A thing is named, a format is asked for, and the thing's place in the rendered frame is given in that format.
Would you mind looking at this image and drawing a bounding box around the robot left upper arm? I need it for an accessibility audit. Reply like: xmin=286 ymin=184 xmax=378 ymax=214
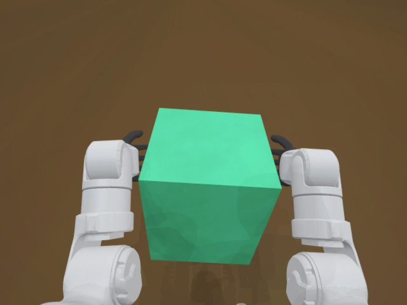
xmin=41 ymin=245 xmax=142 ymax=305

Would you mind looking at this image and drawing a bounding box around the right robot hand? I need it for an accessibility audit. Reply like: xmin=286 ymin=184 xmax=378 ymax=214
xmin=271 ymin=135 xmax=296 ymax=186

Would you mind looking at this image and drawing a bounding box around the carton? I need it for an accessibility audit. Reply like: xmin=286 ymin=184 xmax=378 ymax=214
xmin=138 ymin=108 xmax=282 ymax=265

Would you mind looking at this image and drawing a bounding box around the right robot forearm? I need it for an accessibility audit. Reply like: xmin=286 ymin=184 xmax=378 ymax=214
xmin=279 ymin=148 xmax=368 ymax=297

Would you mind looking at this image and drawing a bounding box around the left robot forearm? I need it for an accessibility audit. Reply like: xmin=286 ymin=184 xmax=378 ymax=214
xmin=63 ymin=140 xmax=139 ymax=293

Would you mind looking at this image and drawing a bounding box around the robot right upper arm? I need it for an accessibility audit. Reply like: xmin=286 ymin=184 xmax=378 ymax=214
xmin=286 ymin=252 xmax=368 ymax=305

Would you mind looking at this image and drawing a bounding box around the left robot hand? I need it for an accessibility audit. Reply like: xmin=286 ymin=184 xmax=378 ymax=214
xmin=123 ymin=130 xmax=148 ymax=182

